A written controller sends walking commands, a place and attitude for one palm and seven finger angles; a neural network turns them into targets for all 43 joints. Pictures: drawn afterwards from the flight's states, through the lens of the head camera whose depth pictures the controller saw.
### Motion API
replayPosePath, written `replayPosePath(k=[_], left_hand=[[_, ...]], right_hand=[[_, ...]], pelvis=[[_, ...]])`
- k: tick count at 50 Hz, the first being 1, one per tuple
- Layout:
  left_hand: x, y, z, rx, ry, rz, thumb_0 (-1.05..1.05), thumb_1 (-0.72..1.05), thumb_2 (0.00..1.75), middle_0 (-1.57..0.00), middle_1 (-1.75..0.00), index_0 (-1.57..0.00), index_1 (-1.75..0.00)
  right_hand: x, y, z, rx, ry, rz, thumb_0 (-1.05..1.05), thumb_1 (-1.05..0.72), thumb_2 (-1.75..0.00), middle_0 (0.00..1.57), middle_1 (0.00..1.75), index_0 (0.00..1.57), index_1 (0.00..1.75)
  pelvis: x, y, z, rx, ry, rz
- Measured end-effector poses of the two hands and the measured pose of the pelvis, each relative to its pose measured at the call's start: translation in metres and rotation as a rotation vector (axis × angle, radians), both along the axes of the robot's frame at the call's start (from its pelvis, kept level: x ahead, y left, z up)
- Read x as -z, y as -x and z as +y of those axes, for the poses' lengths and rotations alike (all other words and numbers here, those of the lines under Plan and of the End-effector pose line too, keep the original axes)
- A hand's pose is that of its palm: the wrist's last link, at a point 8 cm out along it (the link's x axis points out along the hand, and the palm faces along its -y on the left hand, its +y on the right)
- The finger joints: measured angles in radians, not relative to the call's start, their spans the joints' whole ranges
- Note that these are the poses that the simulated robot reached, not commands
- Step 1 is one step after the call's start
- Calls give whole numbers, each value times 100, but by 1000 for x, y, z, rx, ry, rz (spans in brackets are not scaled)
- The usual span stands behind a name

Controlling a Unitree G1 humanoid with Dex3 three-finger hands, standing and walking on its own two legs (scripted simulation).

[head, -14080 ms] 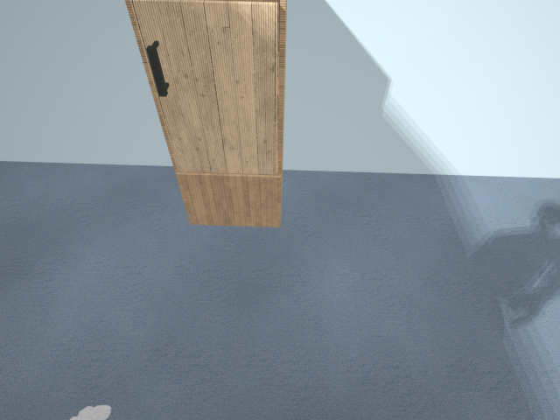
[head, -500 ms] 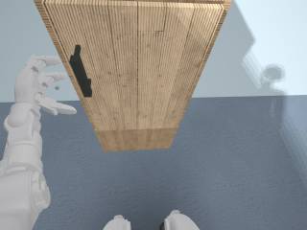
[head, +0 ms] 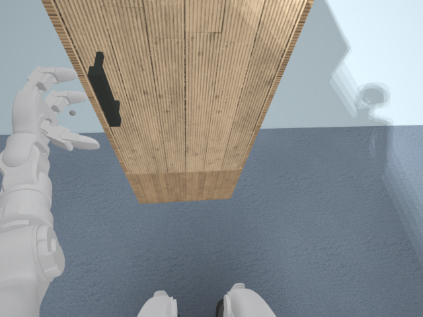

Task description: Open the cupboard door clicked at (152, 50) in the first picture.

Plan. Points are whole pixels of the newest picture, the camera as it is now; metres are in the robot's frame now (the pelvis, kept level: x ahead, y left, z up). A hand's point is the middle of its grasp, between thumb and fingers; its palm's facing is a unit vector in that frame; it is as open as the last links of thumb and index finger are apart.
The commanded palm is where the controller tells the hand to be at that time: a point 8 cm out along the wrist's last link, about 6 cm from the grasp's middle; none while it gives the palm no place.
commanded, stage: slide the fingers in behind the handle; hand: left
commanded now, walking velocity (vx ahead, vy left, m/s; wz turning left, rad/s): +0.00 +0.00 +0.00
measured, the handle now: (107, 91) +0.53 +0.18 +0.07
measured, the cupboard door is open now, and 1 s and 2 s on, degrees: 0 0 0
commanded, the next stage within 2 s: close the thumb around the handle in 1.56 s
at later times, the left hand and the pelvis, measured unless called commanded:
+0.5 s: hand (91, 114) +0.47 +0.20 +0.07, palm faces +0.03 -1.00 -0.01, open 14.0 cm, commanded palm +0.44 +0.25 +0.07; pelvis +0.01 +0.00 +0.00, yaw +0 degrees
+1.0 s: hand (114, 113) +0.47 +0.16 +0.08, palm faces +0.03 -1.00 -0.01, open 14.0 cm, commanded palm +0.44 +0.21 +0.07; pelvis +0.00 -0.01 +0.00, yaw +0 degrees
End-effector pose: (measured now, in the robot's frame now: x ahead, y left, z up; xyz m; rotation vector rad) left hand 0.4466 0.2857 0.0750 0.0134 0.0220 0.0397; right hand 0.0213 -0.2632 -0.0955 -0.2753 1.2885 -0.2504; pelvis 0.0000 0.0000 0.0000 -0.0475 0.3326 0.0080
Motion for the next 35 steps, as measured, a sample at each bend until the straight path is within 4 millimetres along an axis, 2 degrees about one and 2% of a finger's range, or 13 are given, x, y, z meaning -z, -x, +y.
replayPosePath(k=[10, 28, 35], left_hand=[[1, -5, -13, 16, 11, 6, -1, -50, 30, -30, -120, -30, -120], [1, 5, -35, 5, 12, -7, -1, -50, 30, -30, -120, -30, -120], [0, 4, -42, 9, 1, -23, -1, -50, 30, -30, -120, -30, -120]], right_hand=[[1, 5, 3, 8, -13, 19, 0, -91, -90, 20, 30, 20, 30], [3, -19, 8, -12, -47, -53, 0, -91, -90, 20, 30, 20, 30], [6, -21, 6, -23, -45, -67, 0, -91, -90, 20, 30, 20, 30]], pelvis=[[-1, -3, 0, -2, 0, 3], [-3, -5, 0, -1, -7, -19], [-1, -1, -2, -7, -8, -17]])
